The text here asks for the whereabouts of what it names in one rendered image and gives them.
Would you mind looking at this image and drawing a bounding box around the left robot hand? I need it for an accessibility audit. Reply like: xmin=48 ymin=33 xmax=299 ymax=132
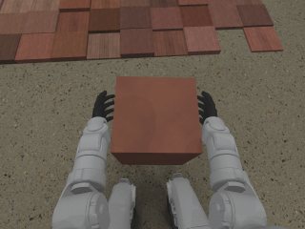
xmin=91 ymin=91 xmax=115 ymax=122

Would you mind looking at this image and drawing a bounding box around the left robot forearm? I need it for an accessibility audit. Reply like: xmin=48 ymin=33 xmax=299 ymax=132
xmin=51 ymin=116 xmax=111 ymax=229

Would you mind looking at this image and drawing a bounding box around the right robot hand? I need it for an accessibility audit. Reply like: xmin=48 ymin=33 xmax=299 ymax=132
xmin=197 ymin=91 xmax=218 ymax=125

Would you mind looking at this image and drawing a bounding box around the left robot thigh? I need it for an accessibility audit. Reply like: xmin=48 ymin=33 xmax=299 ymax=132
xmin=108 ymin=182 xmax=136 ymax=229

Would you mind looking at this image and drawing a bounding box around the left robot upper arm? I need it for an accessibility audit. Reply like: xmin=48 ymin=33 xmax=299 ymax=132
xmin=52 ymin=191 xmax=111 ymax=229

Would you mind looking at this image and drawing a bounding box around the robot right foot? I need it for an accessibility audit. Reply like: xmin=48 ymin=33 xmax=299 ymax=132
xmin=167 ymin=196 xmax=178 ymax=229

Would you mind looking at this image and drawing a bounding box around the right robot upper arm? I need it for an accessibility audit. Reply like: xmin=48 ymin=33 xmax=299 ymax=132
xmin=208 ymin=190 xmax=289 ymax=229

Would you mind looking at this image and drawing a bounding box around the right robot forearm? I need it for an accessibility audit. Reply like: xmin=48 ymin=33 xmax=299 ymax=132
xmin=201 ymin=116 xmax=267 ymax=225

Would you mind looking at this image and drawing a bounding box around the carton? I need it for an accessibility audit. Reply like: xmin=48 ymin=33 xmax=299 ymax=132
xmin=111 ymin=76 xmax=203 ymax=165

